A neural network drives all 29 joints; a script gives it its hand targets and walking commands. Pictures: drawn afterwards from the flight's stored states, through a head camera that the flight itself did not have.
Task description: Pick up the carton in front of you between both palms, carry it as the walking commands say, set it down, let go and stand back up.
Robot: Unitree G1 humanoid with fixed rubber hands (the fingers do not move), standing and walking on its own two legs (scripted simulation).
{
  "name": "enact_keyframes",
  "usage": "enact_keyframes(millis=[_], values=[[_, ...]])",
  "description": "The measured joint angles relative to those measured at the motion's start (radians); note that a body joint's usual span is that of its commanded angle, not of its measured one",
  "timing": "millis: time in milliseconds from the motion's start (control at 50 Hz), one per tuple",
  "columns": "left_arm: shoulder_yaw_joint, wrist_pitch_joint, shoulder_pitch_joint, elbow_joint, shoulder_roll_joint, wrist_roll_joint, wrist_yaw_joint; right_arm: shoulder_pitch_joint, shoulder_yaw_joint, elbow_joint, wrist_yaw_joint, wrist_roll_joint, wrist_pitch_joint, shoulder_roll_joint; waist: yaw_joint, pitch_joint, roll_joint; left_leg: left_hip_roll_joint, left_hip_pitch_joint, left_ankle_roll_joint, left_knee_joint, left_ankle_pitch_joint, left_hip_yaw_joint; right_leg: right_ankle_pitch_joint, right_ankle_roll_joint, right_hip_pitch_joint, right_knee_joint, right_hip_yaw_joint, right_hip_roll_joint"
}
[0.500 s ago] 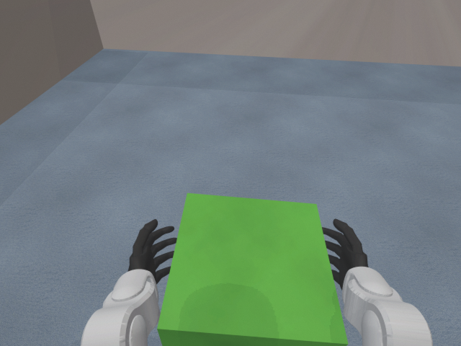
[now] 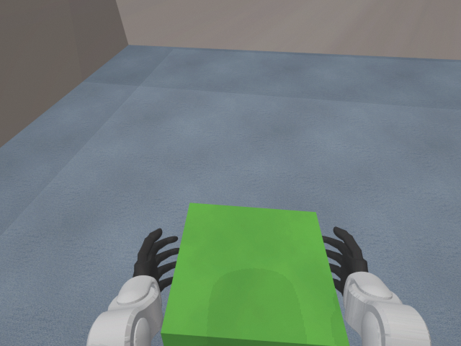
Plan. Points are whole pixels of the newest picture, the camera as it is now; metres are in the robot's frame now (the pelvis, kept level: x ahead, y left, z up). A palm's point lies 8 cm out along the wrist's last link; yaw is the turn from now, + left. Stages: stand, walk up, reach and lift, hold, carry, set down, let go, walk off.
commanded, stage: carry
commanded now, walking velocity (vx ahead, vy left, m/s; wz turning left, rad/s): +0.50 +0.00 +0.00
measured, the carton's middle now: (245, 303) +0.22 +0.01 -0.01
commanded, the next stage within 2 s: none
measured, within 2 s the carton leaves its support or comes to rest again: neither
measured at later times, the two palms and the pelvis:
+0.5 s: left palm (174, 131) +0.57 +0.17 +0.09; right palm (306, 135) +0.54 -0.13 +0.09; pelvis +0.33 +0.04 +0.01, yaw -3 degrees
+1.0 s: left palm (213, 73) +0.89 +0.10 +0.08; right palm (308, 75) +0.89 -0.20 +0.06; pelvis +0.65 -0.05 +0.00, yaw +0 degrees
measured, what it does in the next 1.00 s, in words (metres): walks ahead: left foot, then right foot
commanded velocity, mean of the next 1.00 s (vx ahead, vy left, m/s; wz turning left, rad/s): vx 0.38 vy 0.00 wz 0.00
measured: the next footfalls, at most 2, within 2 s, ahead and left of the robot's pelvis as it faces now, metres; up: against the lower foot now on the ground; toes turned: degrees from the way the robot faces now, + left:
left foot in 0.24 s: +0.34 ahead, +0.13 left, +0.00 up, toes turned +11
right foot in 0.74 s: +0.77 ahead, -0.15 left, +0.00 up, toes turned -5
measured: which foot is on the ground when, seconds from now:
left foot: up 0.00-0.22, down 0.24-0.74, up 0.76-1.00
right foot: down 0.00-0.28, up 0.30-0.72, down 0.74-1.00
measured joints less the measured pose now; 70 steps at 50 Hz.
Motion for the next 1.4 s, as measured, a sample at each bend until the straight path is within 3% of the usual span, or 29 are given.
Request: enact_keyframes(millis=[100,220,260,300,340,380,540,600,700,740,780,820,840,880,960,1040,1140,1180,1240,1400], values=[[-0.004,-0.026,-0.003,-0.020,0.001,-0.007,-0.001,0.009,0.005,-0.029,0.005,-0.006,-0.030,0.001,-0.012,0.008,0.002,0.014,-0.084,-0.001,-0.307,0.133,0.035,-0.034,0.024,0.135,-0.103,0.017,0.004],[-0.016,-0.022,-0.002,-0.079,0.002,-0.015,-0.002,0.021,0.002,-0.101,-0.008,0.017,-0.025,0.002,-0.025,-0.013,-0.021,-0.015,-0.027,0.011,-0.547,0.164,0.125,-0.176,0.077,0.281,-0.090,0.027,-0.008],[-0.006,-0.014,-0.004,-0.099,0.002,-0.010,-0.001,0.005,0.009,-0.093,-0.010,0.025,-0.026,0.000,-0.031,-0.023,-0.040,-0.033,0.018,0.055,-0.562,0.203,0.155,-0.273,0.091,0.275,0.047,0.048,-0.040],[0.010,-0.002,-0.017,-0.076,0.002,-0.001,-0.001,-0.020,0.012,-0.042,-0.010,0.024,-0.027,-0.003,-0.052,-0.025,-0.057,-0.044,0.022,0.088,-0.493,0.151,0.169,-0.278,0.075,0.155,0.352,0.106,-0.058],[0.012,0.013,-0.024,-0.052,0.003,0.005,-0.001,-0.026,0.004,-0.014,-0.015,0.029,-0.016,-0.003,-0.059,-0.015,-0.047,-0.045,0.067,0.090,-0.517,0.102,0.171,-0.269,0.059,0.006,0.621,0.152,-0.034],[0.004,0.020,-0.021,-0.042,0.003,0.010,0.000,-0.015,-0.004,-0.010,-0.016,0.034,-0.012,-0.001,-0.067,0.000,-0.033,-0.045,0.129,0.071,-0.582,0.102,0.168,-0.213,0.049,-0.113,0.726,0.147,-0.027],[-0.007,-0.004,-0.007,-0.083,0.002,0.001,-0.001,0.003,0.001,-0.066,-0.016,0.036,-0.026,0.001,-0.077,0.003,-0.014,-0.058,0.394,0.041,-0.810,0.073,0.145,0.029,0.050,-0.339,0.485,0.121,-0.067],[-0.005,0.001,-0.003,-0.115,0.001,0.004,-0.001,-0.009,0.007,-0.083,-0.016,0.040,-0.018,-0.001,-0.064,-0.015,-0.018,-0.054,0.486,0.016,-0.851,0.031,0.137,0.100,0.053,-0.349,0.341,0.109,-0.074],[0.005,0.025,-0.005,-0.107,0.001,0.010,-0.001,-0.018,0.017,-0.061,-0.009,0.024,0.000,-0.003,-0.045,-0.034,-0.013,-0.034,0.627,-0.044,-0.848,-0.090,0.141,0.132,0.040,-0.298,0.162,0.017,-0.056],[0.002,0.031,-0.011,-0.083,0.001,0.007,0.000,-0.013,0.010,-0.055,-0.011,0.020,0.011,-0.003,-0.044,-0.027,-0.005,-0.008,0.639,-0.067,-0.744,-0.177,0.125,0.133,0.005,-0.248,0.125,-0.009,-0.028],[-0.008,0.020,-0.026,-0.016,0.003,0.012,0.000,-0.021,-0.014,-0.018,-0.011,0.018,0.017,-0.004,-0.025,-0.011,0.022,0.034,0.523,-0.053,-0.428,-0.199,0.075,0.075,-0.045,-0.251,0.209,-0.024,-0.012],[-0.012,0.011,-0.031,0.023,0.003,0.013,0.000,-0.028,-0.027,0.005,-0.009,0.016,0.023,-0.004,-0.020,0.021,0.016,0.004,0.339,-0.026,-0.070,-0.166,-0.003,0.020,-0.053,-0.219,0.205,-0.026,-0.013],[-0.010,0.003,-0.026,0.030,0.002,0.011,0.000,-0.027,-0.025,0.009,-0.009,0.013,0.022,-0.004,-0.021,0.038,0.015,-0.007,0.262,-0.015,0.034,-0.144,-0.018,0.021,-0.038,-0.188,0.171,-0.028,-0.013],[-0.003,-0.016,-0.012,0.018,0.001,0.002,0.000,-0.018,-0.012,0.001,-0.006,0.005,0.005,-0.003,-0.022,0.067,0.010,-0.017,0.139,-0.001,0.091,-0.094,-0.017,0.028,-0.035,-0.124,0.096,-0.029,-0.008],[0.003,-0.065,-0.001,-0.023,0.000,-0.006,-0.003,-0.011,0.012,-0.020,0.007,-0.010,-0.057,-0.001,-0.021,0.097,0.003,-0.026,0.005,-0.002,-0.104,-0.036,0.013,0.025,-0.031,-0.014,-0.012,-0.017,-0.003],[0.003,-0.089,0.009,-0.046,-0.001,-0.007,-0.009,-0.003,0.024,-0.041,0.013,-0.016,-0.080,-0.001,-0.028,0.094,0.010,-0.042,-0.010,-0.001,-0.353,0.022,0.054,-0.022,-0.014,0.085,-0.044,-0.002,0.006],[-0.009,-0.066,0.034,-0.069,0.001,-0.003,-0.016,0.013,0.024,-0.072,0.004,-0.007,-0.041,0.000,-0.043,0.044,0.013,-0.049,0.089,0.007,-0.576,0.285,0.122,-0.163,0.016,0.172,0.047,0.007,0.025],[-0.003,-0.042,0.027,-0.069,0.001,0.000,-0.016,0.013,0.025,-0.061,-0.002,0.000,-0.031,0.000,-0.048,0.012,-0.019,-0.060,0.122,0.055,-0.562,0.176,0.129,-0.219,0.026,0.184,0.100,0.013,0.013],[0.008,-0.004,0.007,-0.061,0.000,0.007,-0.014,-0.009,0.020,-0.037,-0.010,0.008,-0.007,-0.002,-0.032,-0.025,-0.084,-0.081,0.140,0.068,-0.549,0.102,0.160,-0.256,0.041,0.195,0.107,0.041,-0.017],[0.001,0.028,-0.034,-0.033,0.004,0.019,0.000,-0.028,-0.007,-0.005,-0.007,0.020,-0.001,-0.003,-0.049,-0.030,-0.051,-0.062,0.151,0.056,-0.547,0.046,0.179,-0.223,0.075,0.194,0.093,0.068,-0.004]])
